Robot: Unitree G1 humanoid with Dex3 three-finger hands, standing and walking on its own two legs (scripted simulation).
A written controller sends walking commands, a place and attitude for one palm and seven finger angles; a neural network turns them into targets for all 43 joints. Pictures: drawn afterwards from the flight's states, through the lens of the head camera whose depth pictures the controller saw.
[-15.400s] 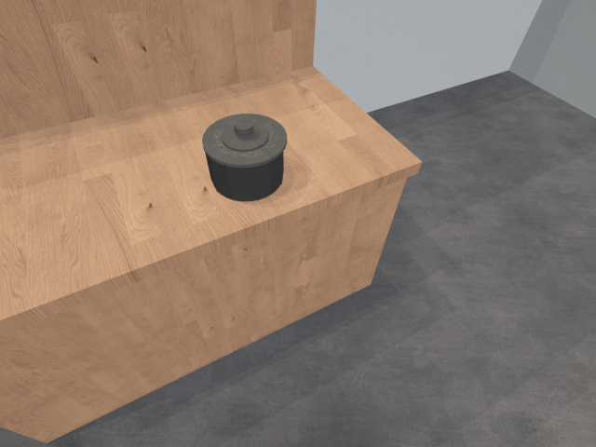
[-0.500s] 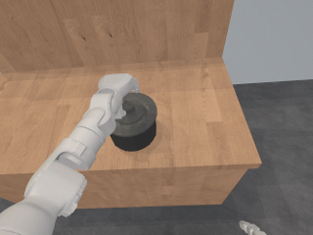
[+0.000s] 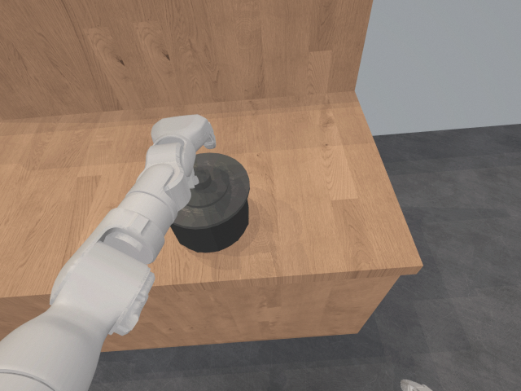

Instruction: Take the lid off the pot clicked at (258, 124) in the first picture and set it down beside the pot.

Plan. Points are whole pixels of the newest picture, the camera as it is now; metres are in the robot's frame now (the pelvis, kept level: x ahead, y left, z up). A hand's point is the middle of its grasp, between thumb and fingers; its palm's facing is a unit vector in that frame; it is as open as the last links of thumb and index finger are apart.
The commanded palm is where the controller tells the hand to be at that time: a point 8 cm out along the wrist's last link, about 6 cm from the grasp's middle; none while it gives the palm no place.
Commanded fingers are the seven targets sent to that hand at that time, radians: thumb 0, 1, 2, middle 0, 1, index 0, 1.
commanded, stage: move the open hand above the knob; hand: left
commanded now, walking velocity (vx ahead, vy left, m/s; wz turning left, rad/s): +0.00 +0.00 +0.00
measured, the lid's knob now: (199, 178) +0.49 +0.11 +0.02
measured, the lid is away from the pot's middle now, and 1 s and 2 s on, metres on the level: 0.00 0.00 0.00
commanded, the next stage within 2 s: lower the open fingers around the knob in 0.24 s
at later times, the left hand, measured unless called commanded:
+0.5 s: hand (187, 168) +0.46 +0.12 +0.07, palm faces -0.33 -0.05 -0.94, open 10.1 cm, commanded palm +0.45 +0.12 +0.14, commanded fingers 0.00 -0.25 1.33 -0.82 -0.08 -0.82 -0.08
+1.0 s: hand (193, 185) +0.45 +0.12 +0.04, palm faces -0.35 -0.06 -0.94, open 10.1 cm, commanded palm +0.45 +0.12 +0.10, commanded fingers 0.00 -0.25 1.33 -0.82 -0.08 -0.82 -0.08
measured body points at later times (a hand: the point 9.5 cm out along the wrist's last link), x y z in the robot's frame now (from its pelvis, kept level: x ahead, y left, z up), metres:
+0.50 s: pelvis +0.00 +0.00 +0.00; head +0.05 -0.02 +0.45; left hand +0.47 +0.12 +0.13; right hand +0.11 -0.25 -0.14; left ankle -0.02 +0.09 -0.74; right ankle -0.01 -0.12 -0.74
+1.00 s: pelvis +0.00 +0.01 +0.00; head +0.05 -0.02 +0.44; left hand +0.46 +0.12 +0.10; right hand +0.08 -0.25 -0.15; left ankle -0.02 +0.09 -0.74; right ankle -0.01 -0.12 -0.74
